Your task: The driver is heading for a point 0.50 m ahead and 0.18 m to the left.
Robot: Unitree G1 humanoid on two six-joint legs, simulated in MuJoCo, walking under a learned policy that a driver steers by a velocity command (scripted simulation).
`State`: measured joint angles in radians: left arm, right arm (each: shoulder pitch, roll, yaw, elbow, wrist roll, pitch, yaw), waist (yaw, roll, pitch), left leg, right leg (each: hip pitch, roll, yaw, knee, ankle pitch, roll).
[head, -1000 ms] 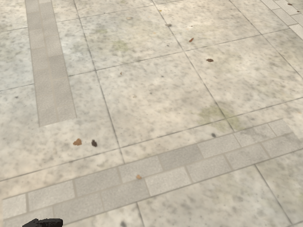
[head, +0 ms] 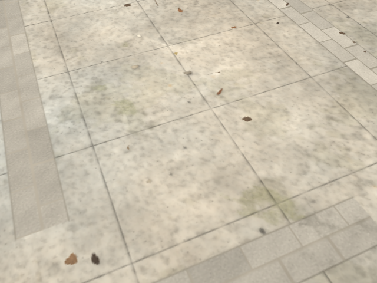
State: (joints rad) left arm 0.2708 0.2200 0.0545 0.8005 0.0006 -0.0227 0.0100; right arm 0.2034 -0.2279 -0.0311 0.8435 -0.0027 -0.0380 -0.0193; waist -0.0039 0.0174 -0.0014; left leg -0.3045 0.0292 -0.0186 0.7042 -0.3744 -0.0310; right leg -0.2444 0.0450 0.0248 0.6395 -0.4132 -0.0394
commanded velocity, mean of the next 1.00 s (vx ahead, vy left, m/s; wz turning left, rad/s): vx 0.02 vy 0.00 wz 0.00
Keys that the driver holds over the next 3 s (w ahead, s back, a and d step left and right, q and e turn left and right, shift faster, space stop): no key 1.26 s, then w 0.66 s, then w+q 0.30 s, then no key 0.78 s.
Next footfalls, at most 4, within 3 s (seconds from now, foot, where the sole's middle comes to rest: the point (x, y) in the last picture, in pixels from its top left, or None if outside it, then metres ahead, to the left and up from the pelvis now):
1.98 right None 0.39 -0.09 -0.76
2.46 left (150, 253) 0.61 0.18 -0.76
2.80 right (218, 255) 0.60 -0.06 -0.76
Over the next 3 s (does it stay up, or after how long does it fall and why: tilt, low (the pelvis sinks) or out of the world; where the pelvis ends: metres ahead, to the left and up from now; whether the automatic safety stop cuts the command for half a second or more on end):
stays up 0.55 0.06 0.01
